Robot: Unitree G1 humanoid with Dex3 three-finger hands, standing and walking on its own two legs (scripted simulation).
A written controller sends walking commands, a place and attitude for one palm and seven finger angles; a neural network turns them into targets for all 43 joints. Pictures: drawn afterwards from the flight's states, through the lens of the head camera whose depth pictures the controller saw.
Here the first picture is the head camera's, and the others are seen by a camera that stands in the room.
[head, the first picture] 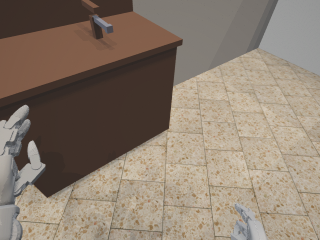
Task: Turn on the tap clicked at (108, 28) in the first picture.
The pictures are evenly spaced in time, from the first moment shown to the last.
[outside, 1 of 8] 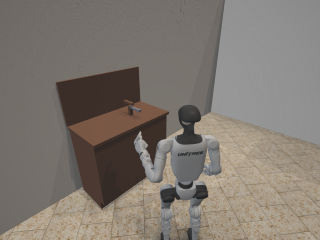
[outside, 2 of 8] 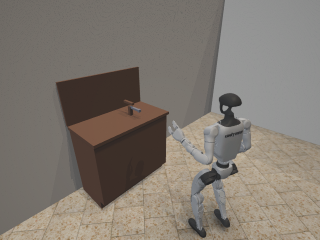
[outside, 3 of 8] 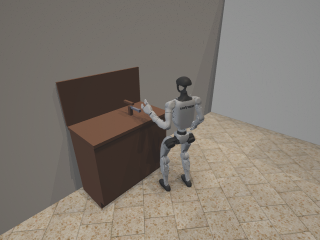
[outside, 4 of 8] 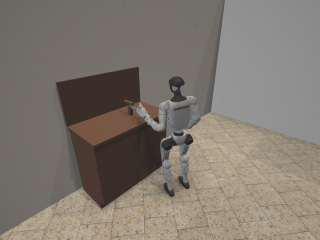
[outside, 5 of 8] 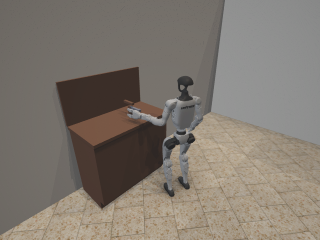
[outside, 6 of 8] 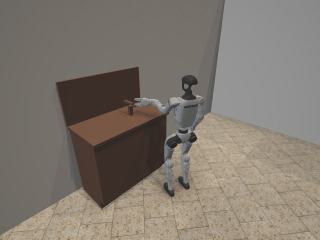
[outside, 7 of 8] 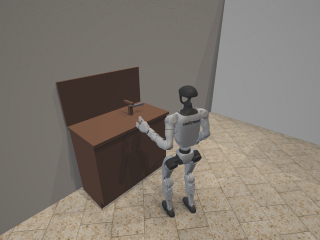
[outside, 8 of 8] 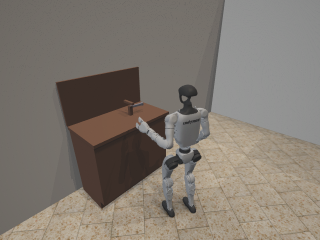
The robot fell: no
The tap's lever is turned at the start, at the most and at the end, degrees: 0 80 80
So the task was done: yes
